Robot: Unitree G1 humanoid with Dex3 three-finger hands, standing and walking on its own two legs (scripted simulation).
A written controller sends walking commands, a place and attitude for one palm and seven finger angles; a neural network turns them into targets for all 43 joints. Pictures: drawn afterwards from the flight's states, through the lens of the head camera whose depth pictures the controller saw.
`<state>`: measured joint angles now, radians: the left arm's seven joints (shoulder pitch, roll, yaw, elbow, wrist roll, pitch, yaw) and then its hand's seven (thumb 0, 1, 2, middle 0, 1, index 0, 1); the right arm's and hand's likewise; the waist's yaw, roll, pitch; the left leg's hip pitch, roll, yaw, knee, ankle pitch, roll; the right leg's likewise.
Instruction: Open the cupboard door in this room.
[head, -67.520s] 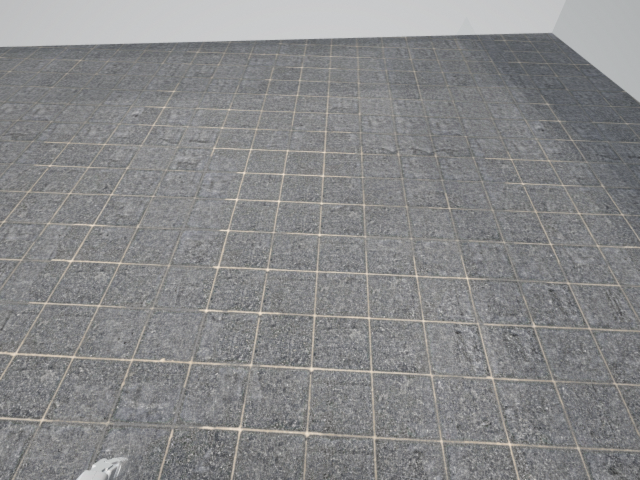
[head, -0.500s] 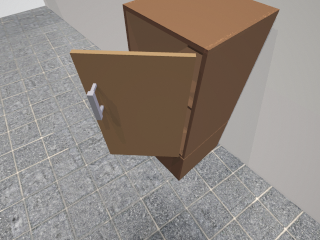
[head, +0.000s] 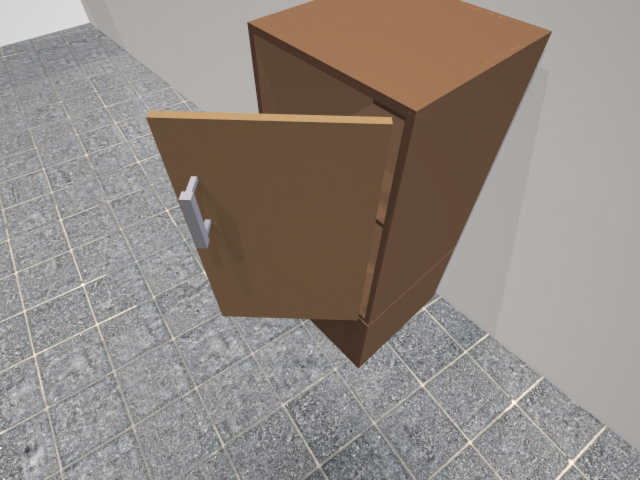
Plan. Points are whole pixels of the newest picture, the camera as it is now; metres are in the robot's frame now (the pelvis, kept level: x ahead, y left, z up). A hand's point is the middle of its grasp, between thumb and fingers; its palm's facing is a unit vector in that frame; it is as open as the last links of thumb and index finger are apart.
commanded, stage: come to a stop and stand still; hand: left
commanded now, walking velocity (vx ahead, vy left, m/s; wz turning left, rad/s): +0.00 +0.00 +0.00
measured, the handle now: (197, 213) +0.52 +0.24 -0.02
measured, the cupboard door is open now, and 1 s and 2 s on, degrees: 46 46 46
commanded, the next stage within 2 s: look again from close up in 0.82 s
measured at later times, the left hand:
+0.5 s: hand out of the picture +0.01 +0.25 -0.16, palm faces +0.00 -0.96 -0.29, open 7.3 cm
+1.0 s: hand out of the picture -0.09 +0.19 -0.18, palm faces +0.00 -0.99 -0.13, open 7.3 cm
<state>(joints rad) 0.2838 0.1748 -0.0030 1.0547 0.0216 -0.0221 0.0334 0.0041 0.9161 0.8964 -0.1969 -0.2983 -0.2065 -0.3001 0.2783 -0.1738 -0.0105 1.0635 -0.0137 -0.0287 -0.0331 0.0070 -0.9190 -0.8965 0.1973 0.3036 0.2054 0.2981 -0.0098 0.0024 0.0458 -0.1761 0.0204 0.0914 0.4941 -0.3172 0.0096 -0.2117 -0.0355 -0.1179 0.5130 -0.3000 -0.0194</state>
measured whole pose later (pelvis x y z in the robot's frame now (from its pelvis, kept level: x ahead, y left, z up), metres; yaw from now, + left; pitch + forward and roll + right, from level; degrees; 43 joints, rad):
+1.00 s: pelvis -0.06 +0.04 +0.01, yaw -1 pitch -3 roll +0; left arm 0.36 0.12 -0.03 1.13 0.02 0.00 0.04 0.00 0.91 0.90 -0.20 -0.30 -0.20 -0.30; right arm 0.29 -0.11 0.00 1.16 0.00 0.00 -0.01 0.00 -0.91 -0.90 0.20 0.30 0.20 0.30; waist 0.01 -0.03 0.04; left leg -0.16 -0.03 0.13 0.41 -0.20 0.07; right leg -0.20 -0.08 -0.08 0.40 -0.15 0.04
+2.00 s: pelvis +0.00 +0.03 +0.00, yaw -2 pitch -1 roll +0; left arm 0.38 0.08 0.00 1.11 0.02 -0.01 0.05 0.00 0.91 0.90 -0.19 -0.30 -0.20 -0.30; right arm 0.31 -0.11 -0.01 1.14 0.00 -0.02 -0.04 0.00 -0.91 -0.90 0.19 0.30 0.20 0.30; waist 0.00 0.00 0.04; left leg -0.13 0.00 0.14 0.46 -0.32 0.04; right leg -0.19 -0.04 -0.05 0.49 -0.27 0.02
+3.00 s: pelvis -0.01 +0.01 +0.00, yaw -2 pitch +0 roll +1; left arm 0.26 0.15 -0.02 1.11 0.02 -0.01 0.04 0.01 0.93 0.90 -0.20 -0.30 -0.21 -0.30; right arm 0.29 -0.15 0.02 1.13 -0.01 -0.02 -0.02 0.00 -0.91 -0.90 0.19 0.30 0.20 0.30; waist 0.00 0.01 0.06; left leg -0.15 0.01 0.13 0.43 -0.27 0.02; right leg -0.22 -0.02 -0.05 0.49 -0.26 -0.01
